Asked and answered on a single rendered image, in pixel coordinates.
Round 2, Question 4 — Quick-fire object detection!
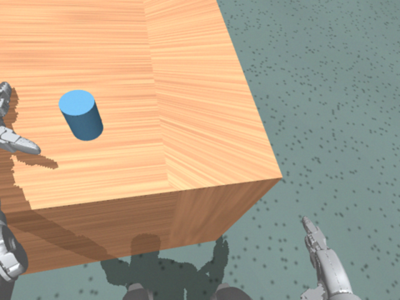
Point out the can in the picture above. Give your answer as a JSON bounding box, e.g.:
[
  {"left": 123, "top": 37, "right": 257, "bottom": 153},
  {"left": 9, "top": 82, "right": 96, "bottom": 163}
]
[{"left": 59, "top": 90, "right": 103, "bottom": 141}]

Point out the right robot hand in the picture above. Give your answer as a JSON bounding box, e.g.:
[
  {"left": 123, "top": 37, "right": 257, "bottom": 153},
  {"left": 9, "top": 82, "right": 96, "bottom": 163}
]
[{"left": 301, "top": 216, "right": 353, "bottom": 300}]

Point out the left robot hand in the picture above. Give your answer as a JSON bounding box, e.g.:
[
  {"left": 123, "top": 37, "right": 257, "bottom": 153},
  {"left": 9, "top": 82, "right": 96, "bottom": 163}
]
[{"left": 0, "top": 82, "right": 41, "bottom": 154}]

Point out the left robot arm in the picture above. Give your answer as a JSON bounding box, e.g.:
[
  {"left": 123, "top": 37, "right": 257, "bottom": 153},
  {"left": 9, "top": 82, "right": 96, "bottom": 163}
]
[{"left": 0, "top": 200, "right": 28, "bottom": 300}]

